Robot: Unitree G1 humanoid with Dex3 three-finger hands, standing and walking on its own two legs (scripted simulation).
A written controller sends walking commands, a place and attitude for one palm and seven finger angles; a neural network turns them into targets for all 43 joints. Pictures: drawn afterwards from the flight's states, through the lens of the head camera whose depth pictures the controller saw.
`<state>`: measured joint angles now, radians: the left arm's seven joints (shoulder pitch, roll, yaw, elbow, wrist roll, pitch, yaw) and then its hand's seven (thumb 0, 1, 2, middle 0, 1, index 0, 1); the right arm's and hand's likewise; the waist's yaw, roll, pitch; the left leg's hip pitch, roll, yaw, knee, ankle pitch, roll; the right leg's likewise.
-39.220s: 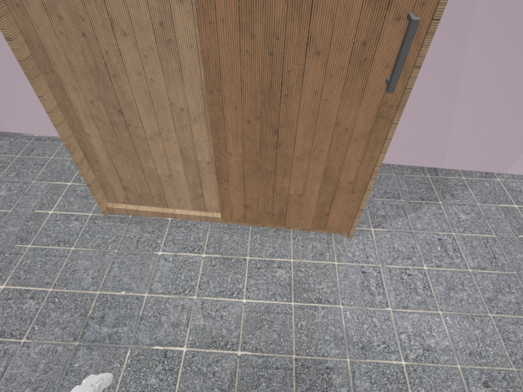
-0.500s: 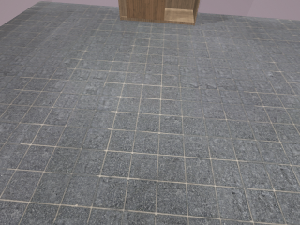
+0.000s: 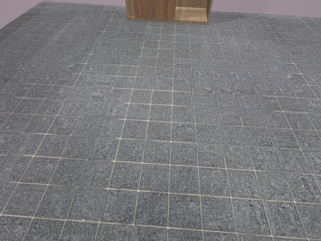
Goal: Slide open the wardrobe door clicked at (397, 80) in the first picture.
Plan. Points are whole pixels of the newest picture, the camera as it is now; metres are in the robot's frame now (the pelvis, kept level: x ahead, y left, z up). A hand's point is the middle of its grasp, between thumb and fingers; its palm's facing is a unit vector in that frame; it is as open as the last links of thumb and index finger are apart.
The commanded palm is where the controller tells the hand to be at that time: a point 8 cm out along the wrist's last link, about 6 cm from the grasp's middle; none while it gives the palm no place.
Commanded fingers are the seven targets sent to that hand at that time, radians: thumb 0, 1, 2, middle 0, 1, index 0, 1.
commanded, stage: look to check the result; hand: right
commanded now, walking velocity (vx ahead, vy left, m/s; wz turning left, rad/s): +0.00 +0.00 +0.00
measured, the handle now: out of the picture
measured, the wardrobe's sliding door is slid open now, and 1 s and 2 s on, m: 0.48 0.48 0.48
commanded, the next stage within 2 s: stand and wait in 0.28 s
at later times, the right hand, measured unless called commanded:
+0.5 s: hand out of the picture +0.08 -0.25 -0.16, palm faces +0.00 +0.95 -0.30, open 7.4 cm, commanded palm none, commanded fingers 0.00 -0.90 -0.90 0.20 0.30 0.20 0.30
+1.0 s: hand out of the picture +0.07 -0.25 -0.16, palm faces +0.00 +0.95 -0.31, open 7.4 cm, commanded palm none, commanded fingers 0.00 -0.90 -0.90 0.20 0.30 0.20 0.30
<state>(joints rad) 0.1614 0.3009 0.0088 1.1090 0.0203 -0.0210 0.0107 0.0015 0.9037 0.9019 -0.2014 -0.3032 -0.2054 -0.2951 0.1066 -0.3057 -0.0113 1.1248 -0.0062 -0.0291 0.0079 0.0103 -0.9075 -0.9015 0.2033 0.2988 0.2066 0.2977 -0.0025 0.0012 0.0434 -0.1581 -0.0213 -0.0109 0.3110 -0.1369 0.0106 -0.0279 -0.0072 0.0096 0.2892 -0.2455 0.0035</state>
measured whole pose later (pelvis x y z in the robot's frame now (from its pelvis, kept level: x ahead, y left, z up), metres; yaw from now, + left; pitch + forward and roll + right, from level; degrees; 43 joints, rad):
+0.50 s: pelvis +0.00 -0.01 +0.00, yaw +0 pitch -1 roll +0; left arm 0.15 0.31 0.01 1.11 0.02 -0.02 0.01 0.00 0.90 0.90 -0.20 -0.30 -0.21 -0.30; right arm 0.10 -0.32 -0.01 1.12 -0.01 -0.03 0.01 0.01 -0.91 -0.90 0.20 0.30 0.21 0.30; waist 0.00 0.01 0.04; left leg -0.14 -0.01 -0.01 0.30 -0.14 0.00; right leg -0.01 0.01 0.01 0.27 -0.24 -0.01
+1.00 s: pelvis +0.00 -0.01 +0.00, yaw -1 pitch -2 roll +0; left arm 0.16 0.32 0.01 1.11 0.02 -0.02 0.00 0.00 0.90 0.90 -0.20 -0.30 -0.21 -0.30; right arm 0.10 -0.33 -0.01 1.12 -0.01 -0.03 0.01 0.01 -0.91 -0.90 0.20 0.30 0.21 0.30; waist 0.00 0.00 0.05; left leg -0.14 0.00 0.00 0.29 -0.12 0.00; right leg -0.01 0.01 0.02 0.26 -0.22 -0.01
